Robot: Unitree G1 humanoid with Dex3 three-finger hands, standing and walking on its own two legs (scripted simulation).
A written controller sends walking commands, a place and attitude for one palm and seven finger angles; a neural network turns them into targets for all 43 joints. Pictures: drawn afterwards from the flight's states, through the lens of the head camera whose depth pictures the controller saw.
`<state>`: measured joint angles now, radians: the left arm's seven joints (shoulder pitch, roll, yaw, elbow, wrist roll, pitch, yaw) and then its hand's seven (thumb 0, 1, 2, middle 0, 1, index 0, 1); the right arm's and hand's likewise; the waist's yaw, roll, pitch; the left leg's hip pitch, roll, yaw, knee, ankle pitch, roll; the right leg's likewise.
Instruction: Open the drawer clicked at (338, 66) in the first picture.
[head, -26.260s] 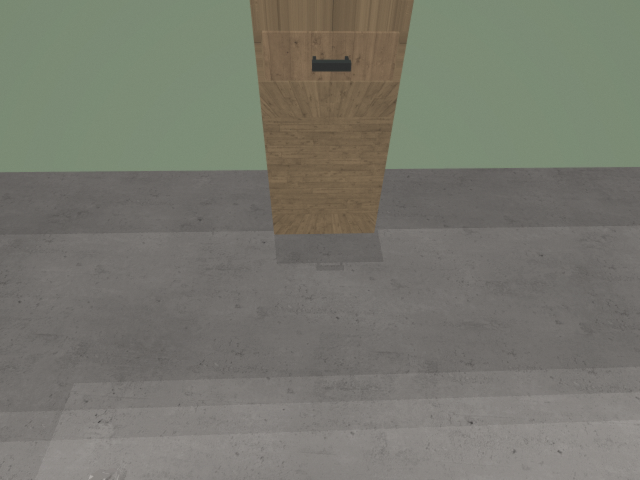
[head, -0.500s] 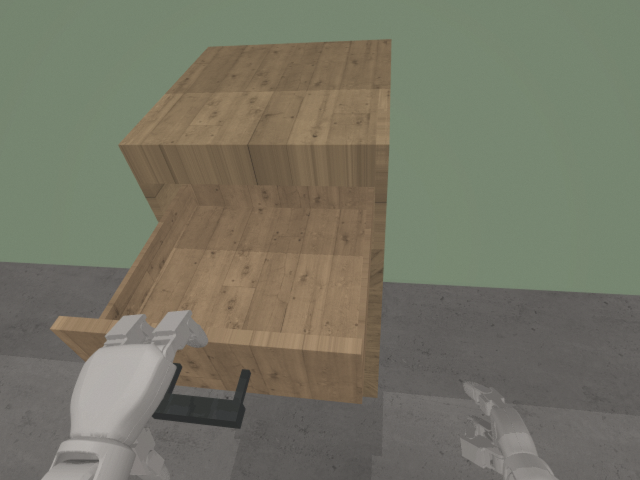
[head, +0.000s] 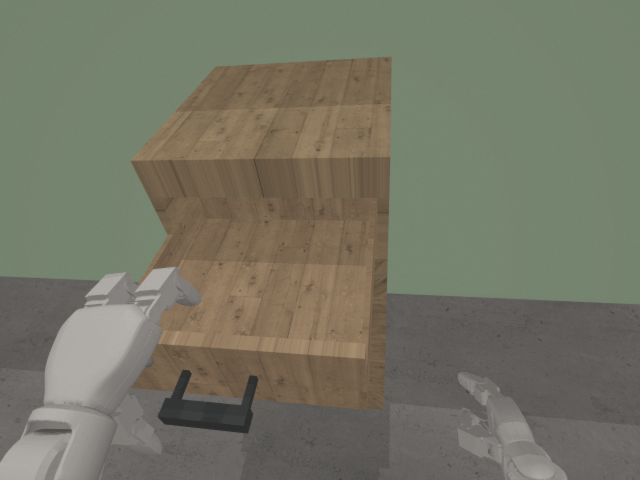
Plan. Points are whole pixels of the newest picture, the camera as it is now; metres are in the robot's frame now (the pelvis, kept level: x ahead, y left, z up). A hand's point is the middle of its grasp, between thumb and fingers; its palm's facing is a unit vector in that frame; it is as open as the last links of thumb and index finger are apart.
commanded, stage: lift the hand off the handle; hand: left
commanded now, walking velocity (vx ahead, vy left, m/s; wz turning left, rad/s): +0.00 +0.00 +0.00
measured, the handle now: (212, 398) +0.21 +0.19 +0.00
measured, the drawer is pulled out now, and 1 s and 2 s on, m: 0.30 0.30 0.30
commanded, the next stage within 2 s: draw the hand back to the body in 0.02 s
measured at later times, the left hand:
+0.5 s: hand (137, 378) +0.17 +0.21 +0.14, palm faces +0.08 -0.11 -0.99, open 13.9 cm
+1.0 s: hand (139, 334) +0.19 +0.20 +0.18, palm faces +0.35 -0.87 -0.35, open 13.1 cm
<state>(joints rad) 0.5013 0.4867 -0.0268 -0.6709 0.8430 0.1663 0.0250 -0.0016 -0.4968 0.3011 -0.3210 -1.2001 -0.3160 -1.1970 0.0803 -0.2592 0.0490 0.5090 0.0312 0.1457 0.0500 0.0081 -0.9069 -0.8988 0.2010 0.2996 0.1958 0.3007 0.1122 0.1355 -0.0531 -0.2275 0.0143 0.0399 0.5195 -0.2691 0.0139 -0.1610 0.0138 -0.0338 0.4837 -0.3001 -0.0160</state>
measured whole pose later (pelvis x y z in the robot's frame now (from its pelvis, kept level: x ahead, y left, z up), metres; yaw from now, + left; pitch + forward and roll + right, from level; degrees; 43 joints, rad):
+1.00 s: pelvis +0.01 +0.00 +0.00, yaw +1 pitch -3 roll +0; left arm 0.53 0.30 0.20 -0.59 -0.02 -0.12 0.11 -0.01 -0.29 0.39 -0.30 -1.06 -0.29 -1.06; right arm 0.20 -0.19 0.05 0.60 0.00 -0.14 -0.07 0.01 -0.90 -0.90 0.20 0.30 0.20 0.30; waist 0.06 0.04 0.02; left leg -0.15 0.01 0.02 0.48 -0.27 0.01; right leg -0.07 0.01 -0.05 0.43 -0.30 -0.02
